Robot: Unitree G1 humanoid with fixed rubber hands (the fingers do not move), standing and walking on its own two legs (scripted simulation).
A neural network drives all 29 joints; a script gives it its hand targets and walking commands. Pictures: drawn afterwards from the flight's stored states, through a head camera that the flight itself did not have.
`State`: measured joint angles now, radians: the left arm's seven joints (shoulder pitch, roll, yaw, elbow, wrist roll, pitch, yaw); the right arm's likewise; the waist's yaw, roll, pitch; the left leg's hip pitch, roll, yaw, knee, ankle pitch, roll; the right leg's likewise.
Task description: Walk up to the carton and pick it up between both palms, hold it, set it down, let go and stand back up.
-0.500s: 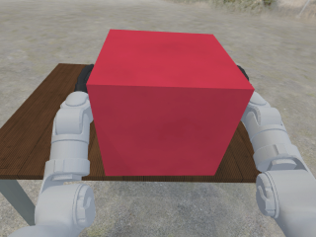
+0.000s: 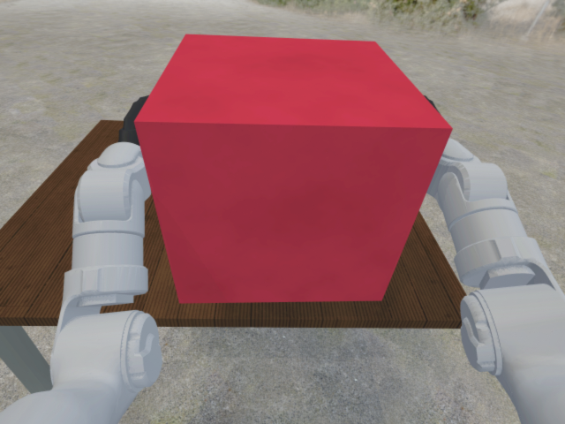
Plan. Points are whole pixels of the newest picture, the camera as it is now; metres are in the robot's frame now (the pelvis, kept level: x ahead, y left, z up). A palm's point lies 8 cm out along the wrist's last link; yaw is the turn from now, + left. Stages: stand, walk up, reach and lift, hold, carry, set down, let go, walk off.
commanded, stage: reach and lift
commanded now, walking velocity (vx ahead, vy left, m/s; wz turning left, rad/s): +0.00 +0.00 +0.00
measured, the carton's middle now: (282, 165) +0.42 +0.00 +0.22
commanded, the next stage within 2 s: hold in 0.96 s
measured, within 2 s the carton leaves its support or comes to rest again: neither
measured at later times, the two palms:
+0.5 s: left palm (135, 129) +0.38 +0.19 +0.29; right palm (444, 124) +0.38 -0.20 +0.31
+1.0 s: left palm (134, 113) +0.38 +0.18 +0.31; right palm (451, 108) +0.38 -0.20 +0.33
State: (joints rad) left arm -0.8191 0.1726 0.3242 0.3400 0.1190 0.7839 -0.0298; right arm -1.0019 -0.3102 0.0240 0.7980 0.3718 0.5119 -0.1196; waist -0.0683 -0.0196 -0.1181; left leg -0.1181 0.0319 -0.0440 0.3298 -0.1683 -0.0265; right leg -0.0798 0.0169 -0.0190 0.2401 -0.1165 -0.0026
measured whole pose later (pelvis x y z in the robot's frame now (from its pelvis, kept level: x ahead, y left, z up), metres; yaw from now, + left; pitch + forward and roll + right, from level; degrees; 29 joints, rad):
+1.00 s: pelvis +0.00 +0.00 +0.00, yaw +0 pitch +0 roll -1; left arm -1.01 0.23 0.31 0.47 0.10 0.91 -0.05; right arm -1.20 -0.39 0.07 0.87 0.44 0.70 -0.15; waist -0.05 0.01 -0.19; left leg -0.17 0.04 -0.05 0.35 -0.17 -0.03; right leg -0.13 0.03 0.01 0.24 -0.11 -0.01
